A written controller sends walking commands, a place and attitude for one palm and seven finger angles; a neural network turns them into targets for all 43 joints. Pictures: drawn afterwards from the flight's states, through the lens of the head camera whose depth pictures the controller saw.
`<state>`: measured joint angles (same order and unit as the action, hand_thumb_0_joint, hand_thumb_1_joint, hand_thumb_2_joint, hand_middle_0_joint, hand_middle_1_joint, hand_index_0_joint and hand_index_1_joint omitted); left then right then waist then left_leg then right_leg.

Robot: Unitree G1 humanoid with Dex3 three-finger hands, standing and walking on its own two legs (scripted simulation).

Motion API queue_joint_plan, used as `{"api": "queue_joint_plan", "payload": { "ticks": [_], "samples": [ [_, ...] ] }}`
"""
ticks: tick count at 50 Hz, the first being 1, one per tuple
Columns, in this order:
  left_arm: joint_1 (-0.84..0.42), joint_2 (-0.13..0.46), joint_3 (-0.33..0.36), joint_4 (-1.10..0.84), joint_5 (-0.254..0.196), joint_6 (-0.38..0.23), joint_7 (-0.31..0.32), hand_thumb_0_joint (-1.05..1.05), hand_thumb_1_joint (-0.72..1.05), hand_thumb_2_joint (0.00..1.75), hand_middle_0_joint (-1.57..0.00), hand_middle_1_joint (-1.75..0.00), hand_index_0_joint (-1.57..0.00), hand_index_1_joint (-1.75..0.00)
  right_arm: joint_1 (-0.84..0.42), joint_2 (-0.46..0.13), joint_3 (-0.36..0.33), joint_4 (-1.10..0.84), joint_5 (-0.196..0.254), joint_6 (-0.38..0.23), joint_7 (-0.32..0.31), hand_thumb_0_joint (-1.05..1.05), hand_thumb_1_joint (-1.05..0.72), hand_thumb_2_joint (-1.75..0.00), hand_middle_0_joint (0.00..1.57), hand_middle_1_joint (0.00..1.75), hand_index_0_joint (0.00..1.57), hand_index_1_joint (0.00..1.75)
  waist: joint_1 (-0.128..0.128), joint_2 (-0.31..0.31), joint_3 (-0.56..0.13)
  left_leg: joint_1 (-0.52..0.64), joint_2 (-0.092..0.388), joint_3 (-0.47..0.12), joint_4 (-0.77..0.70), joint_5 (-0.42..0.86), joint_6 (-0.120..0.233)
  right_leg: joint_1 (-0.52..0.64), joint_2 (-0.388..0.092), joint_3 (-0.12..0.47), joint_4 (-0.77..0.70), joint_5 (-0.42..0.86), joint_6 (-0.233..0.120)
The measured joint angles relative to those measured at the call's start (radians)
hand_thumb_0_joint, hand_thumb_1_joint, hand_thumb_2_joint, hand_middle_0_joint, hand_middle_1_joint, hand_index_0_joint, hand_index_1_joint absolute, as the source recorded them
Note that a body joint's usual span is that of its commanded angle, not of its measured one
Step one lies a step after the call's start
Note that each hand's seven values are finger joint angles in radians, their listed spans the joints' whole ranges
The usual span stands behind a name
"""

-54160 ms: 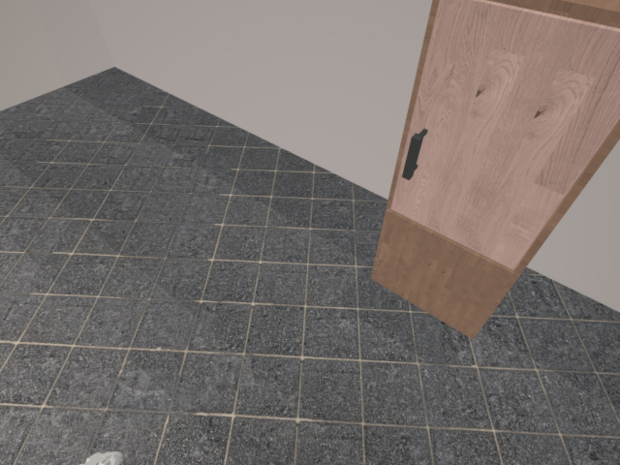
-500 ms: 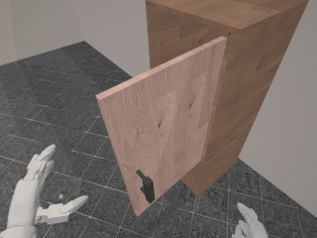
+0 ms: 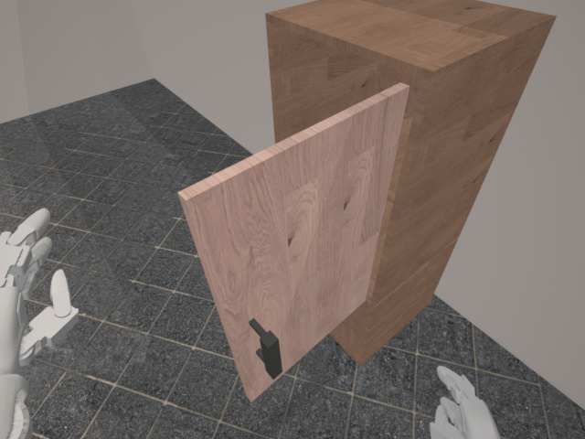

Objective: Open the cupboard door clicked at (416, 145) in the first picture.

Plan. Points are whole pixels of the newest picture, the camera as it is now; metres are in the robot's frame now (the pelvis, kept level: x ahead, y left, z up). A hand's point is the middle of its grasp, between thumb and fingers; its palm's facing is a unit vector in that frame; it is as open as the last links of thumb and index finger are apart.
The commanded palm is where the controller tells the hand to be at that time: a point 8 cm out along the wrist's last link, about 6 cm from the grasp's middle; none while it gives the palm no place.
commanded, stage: draw the hand back to the body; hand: left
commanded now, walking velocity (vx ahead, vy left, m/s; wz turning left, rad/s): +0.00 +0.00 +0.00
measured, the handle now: (264, 348) +0.29 +0.10 -0.11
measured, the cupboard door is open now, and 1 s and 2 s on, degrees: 93 93 93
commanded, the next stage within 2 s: step back with the hand held close in 0.18 s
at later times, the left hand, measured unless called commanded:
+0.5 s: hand (65, 309) +0.19 +0.27 +0.16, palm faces +0.40 -0.79 -0.46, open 7.4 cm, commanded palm +0.13 +0.30 +0.17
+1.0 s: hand (17, 375) +0.12 +0.28 +0.15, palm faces +0.49 -0.74 -0.45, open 7.4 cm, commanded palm +0.05 +0.32 +0.17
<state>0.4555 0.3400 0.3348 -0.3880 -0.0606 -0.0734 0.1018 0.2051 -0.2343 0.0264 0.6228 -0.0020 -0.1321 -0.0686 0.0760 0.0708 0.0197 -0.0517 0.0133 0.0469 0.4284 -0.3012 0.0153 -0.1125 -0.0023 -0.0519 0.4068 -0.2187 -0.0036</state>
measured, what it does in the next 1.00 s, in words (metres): shifts its weight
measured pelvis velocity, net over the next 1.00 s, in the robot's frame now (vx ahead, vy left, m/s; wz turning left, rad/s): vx -0.08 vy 0.02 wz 0.02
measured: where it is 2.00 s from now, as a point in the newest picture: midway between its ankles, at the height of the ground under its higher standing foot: outside the picture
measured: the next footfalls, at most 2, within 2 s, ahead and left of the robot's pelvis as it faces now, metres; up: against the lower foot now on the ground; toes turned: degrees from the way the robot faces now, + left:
right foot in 1.46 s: -0.23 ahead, -0.13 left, +0.00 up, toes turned +2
left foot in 1.64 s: -0.11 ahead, +0.07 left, +0.00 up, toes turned -4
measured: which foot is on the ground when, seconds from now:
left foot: down 0.00-1.00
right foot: down 0.00-1.00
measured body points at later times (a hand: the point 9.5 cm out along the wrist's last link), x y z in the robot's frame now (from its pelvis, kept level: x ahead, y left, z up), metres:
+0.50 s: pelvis -0.02 +0.01 +0.00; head -0.02 +0.00 +0.45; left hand +0.16 +0.31 +0.18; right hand +0.16 -0.22 -0.08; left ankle -0.04 +0.10 -0.74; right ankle +0.01 -0.12 -0.74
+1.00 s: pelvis -0.08 +0.02 -0.02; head -0.08 +0.02 +0.43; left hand +0.09 +0.32 +0.18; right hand +0.06 -0.23 -0.10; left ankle -0.04 +0.10 -0.74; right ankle -0.01 -0.11 -0.74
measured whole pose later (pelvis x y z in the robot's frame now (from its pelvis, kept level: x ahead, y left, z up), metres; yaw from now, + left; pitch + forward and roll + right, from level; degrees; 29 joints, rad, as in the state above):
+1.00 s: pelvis -0.08 +0.02 -0.02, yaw +1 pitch -1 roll +0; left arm 0.50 0.36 0.42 -0.50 0.03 -0.20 0.20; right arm 0.27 -0.20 0.00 0.57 -0.05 -0.08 -0.12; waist -0.02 -0.02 0.03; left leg -0.36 -0.02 0.05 0.66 -0.28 0.06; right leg -0.39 0.01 0.04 0.64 -0.23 0.01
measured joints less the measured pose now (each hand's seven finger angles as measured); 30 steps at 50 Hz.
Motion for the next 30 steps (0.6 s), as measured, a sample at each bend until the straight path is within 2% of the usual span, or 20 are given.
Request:
{"api": "queue_joint_plan", "payload": {
  "ticks": [5,17,22,26,30],
  "samples": [
    [0.019,-0.001,-0.016,-0.007,0.006,0.005,-0.003,0.01,0.87,0.89,-0.21,-0.3,-0.21,-0.3,0.007,0.005,0.0,0.013,-0.006,-0.006,-0.002,0.01,-0.9,-0.9,0.2,0.3,0.2,0.3,0.002,-0.005,0.005,0.012,0.002,0.003,-0.012,0.007,-0.001,0.012,0.002,0.002,-0.014,0.009,-0.001],
    [-0.011,0.002,0.005,0.003,0.01,-0.01,-0.001,0.01,0.89,0.9,-0.21,-0.3,-0.22,-0.3,0.002,0.011,0.004,0.026,-0.005,-0.011,-0.001,0.01,-0.9,-0.9,0.2,0.3,0.2,0.3,0.003,-0.008,0.014,0.017,0.001,0.006,-0.021,0.022,0.001,0.022,0.003,0.005,-0.035,0.03,0.0],
    [-0.007,0.02,0.067,0.014,0.021,-0.073,0.009,0.01,0.89,0.9,-0.21,-0.3,-0.21,-0.3,-0.027,0.009,0.01,-0.01,-0.008,0.029,-0.004,0.01,-0.9,-0.9,0.2,0.3,0.21,0.3,-0.028,-0.016,0.004,-0.058,0.007,0.021,-0.006,0.03,0.006,-0.046,0.009,0.021,-0.05,0.063,0.003],
    [0.036,0.029,0.053,-0.005,0.025,-0.086,0.009,0.01,0.89,0.9,-0.21,-0.3,-0.21,-0.3,-0.037,-0.001,-0.006,-0.035,-0.008,0.054,-0.01,0.01,-0.9,-0.9,0.2,0.3,0.21,0.3,-0.054,-0.024,0.008,-0.094,-0.006,0.042,-0.013,0.047,0.016,-0.097,-0.003,0.041,-0.039,0.078,0.014],
    [0.077,0.056,0.048,-0.049,0.029,-0.087,0.006,0.01,0.89,0.9,-0.21,-0.3,-0.22,-0.3,-0.032,-0.004,-0.026,-0.055,-0.007,0.081,-0.019,0.01,-0.9,-0.9,0.2,0.3,0.2,0.3,-0.069,-0.041,0.015,-0.123,-0.021,0.053,0.001,0.051,0.026,-0.138,-0.018,0.053,-0.001,0.073,0.024]
  ]
}}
